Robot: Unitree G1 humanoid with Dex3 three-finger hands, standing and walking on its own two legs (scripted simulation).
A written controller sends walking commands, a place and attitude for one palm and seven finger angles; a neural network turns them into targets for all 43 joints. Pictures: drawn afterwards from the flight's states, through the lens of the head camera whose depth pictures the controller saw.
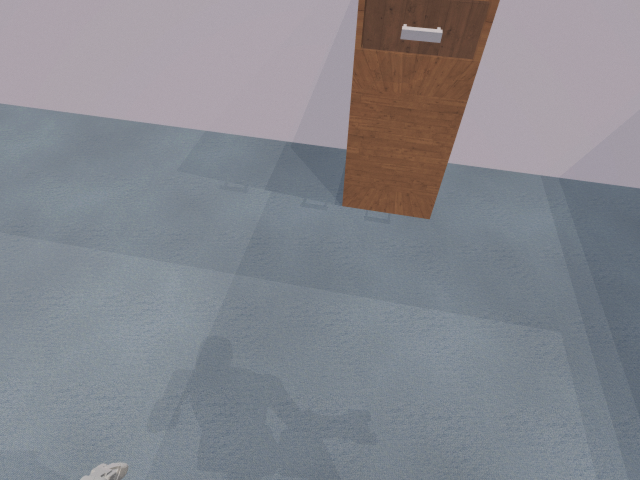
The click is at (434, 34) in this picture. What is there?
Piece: drawer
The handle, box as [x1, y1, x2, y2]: [400, 24, 442, 42]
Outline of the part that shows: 402,26 400,38 435,42 440,41 442,33 440,27 437,27 436,29 409,27 406,24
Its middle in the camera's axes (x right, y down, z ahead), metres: +0.31 -0.63 +1.18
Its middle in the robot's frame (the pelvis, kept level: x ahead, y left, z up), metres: +1.33 -0.24 +0.03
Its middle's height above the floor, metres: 0.80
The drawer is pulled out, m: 0.00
